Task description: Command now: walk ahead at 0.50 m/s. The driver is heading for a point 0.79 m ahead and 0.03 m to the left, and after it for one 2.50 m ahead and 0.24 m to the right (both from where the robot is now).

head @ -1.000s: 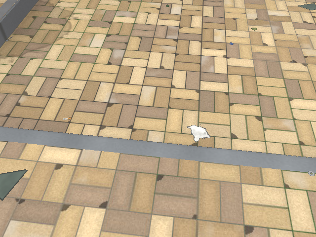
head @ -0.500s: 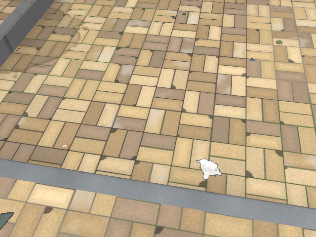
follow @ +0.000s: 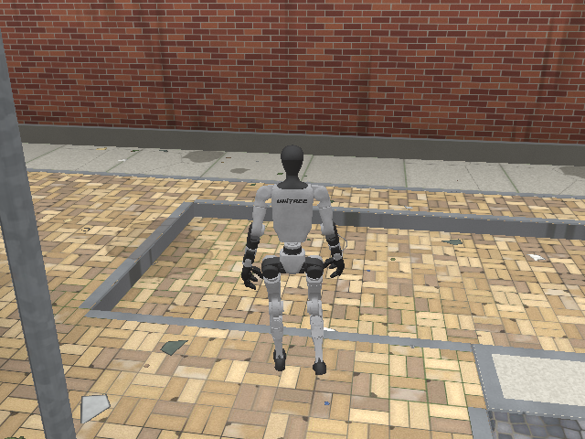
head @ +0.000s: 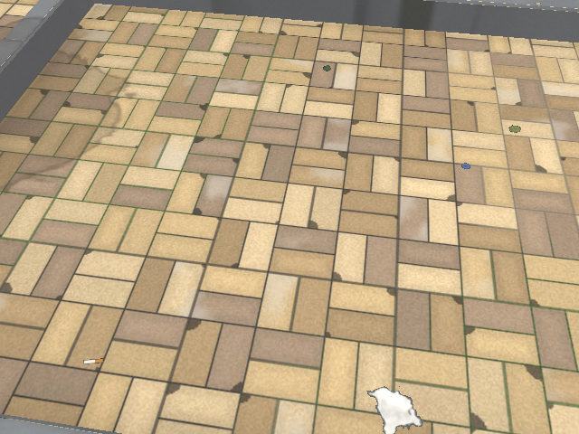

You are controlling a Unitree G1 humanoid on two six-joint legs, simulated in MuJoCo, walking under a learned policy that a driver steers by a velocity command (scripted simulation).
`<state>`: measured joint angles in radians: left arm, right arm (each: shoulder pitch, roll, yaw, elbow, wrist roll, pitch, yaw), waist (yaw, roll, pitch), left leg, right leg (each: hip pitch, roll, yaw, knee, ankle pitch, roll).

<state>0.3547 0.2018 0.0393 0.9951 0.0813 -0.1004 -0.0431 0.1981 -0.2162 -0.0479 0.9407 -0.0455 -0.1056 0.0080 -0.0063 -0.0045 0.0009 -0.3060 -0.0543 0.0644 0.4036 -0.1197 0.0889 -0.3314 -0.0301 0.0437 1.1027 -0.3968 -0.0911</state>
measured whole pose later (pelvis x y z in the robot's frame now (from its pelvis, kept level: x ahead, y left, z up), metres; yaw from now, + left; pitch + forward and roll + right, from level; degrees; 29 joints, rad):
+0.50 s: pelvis +0.26 -0.04 -0.02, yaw +1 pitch +1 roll +0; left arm 0.15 0.19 0.07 0.88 0.07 -0.12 -0.03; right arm 0.49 -0.15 -0.02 1.06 -0.06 -0.12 0.07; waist 0.00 0.00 -0.01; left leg -0.23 -0.04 -0.05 1.10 -0.54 0.04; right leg -0.40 0.01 -0.08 0.70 -0.34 -0.06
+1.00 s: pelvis +0.53 +0.02 -0.13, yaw +1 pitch +1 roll -6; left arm 0.61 0.11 0.02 1.09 -0.01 -0.07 0.03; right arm 0.03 -0.20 -0.02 0.86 0.05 -0.07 0.07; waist 0.16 0.08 0.00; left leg -0.39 0.11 -0.03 0.34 0.29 0.05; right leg -0.13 0.02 -0.05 1.17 -0.85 0.00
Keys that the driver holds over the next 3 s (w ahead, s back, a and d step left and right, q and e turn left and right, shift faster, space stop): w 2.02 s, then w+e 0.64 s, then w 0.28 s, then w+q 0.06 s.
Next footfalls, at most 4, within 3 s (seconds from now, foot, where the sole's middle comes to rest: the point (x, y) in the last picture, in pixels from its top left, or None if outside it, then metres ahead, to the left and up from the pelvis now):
0.42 right None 0.33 -0.13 -0.78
1.00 left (247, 394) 0.67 0.14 -0.94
1.44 right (333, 307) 0.94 -0.11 -0.94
2.00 left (255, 234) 1.23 0.14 -0.94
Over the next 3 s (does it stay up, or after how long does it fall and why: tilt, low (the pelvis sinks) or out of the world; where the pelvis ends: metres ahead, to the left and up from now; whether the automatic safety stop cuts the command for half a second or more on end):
stays up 1.59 -0.06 -0.16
